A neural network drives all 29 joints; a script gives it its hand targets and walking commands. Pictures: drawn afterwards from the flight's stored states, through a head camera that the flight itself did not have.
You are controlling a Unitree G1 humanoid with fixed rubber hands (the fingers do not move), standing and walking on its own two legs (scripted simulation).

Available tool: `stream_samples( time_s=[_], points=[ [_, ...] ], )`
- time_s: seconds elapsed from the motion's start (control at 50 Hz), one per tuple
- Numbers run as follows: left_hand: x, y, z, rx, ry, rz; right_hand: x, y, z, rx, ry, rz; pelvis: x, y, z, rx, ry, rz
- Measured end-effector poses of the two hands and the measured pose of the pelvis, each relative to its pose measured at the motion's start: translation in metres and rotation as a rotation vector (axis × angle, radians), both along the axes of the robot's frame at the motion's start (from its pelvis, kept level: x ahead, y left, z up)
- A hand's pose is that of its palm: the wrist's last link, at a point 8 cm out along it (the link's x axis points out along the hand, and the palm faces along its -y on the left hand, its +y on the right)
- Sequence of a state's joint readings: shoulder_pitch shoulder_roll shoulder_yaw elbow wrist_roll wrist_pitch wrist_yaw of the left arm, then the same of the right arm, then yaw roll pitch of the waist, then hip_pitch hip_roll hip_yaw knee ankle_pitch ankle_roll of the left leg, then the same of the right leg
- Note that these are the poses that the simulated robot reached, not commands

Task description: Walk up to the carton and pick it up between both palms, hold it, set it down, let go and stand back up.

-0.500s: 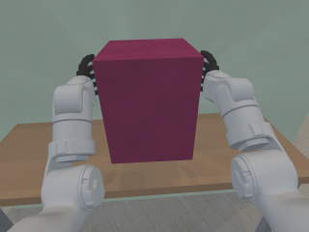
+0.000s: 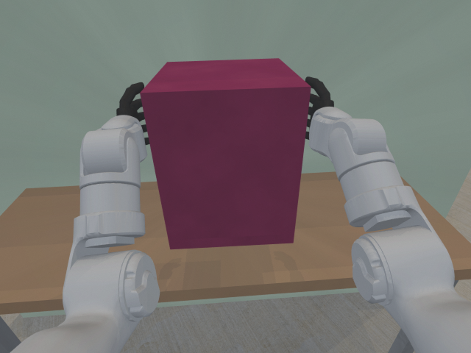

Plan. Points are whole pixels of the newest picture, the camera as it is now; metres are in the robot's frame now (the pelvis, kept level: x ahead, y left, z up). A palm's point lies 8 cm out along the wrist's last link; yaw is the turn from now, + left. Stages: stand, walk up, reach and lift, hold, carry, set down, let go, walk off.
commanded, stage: hold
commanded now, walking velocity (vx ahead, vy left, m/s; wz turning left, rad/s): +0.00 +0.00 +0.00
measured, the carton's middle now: (227, 148) +0.40 +0.00 +0.25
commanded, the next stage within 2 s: set down in 0.66 s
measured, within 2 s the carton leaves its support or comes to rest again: neither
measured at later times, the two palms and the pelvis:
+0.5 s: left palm (130, 129) +0.37 +0.15 +0.30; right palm (320, 122) +0.37 -0.15 +0.30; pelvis +0.00 +0.00 +0.00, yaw +0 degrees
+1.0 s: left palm (123, 117) +0.38 +0.16 +0.32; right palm (310, 115) +0.39 -0.13 +0.31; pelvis +0.00 +0.00 +0.00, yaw +0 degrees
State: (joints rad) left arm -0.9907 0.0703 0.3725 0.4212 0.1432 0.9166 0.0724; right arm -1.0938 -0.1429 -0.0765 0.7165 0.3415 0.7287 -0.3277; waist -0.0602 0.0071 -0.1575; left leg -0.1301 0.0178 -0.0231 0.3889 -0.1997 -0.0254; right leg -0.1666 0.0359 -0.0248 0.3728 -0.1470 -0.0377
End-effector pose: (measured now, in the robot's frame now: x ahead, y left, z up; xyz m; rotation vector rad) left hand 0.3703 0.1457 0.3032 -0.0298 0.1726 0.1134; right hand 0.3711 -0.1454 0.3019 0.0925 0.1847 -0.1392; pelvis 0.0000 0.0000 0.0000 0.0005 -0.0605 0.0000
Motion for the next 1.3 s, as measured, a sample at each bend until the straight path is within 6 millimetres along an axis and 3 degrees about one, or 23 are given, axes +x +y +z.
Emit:
stream_samples(
  time_s=[0.7, 0.96, 1.16, 1.3],
  points=[
    [0.0, 0.0, 0.0, 0.0, 0.0, 0.001, 0.0, 0.0, 0.0, 0.0, 0.0, 0.0, 0.0, 0.0, 0.0, 0.0, 0.0, 0.0],
    [0.008, 0.006, 0.02, -0.002, -0.099, 0.018, 0.012, 0.006, 0.011, -0.041, -0.097, 0.019, 0.0, 0.0, 0.0, 0.0, 0.001, 0.0],
    [0.021, 0.027, -0.016, 0.016, -0.07, 0.052, 0.035, 0.028, -0.024, -0.068, -0.073, 0.056, 0.008, 0.001, 0.0, -0.001, 0.007, 0.001],
    [0.029, 0.026, -0.041, 0.019, -0.046, 0.053, 0.043, 0.027, -0.049, -0.043, -0.053, 0.05, 0.012, 0.002, 0.0, -0.003, 0.001, 0.001]
  ],
)
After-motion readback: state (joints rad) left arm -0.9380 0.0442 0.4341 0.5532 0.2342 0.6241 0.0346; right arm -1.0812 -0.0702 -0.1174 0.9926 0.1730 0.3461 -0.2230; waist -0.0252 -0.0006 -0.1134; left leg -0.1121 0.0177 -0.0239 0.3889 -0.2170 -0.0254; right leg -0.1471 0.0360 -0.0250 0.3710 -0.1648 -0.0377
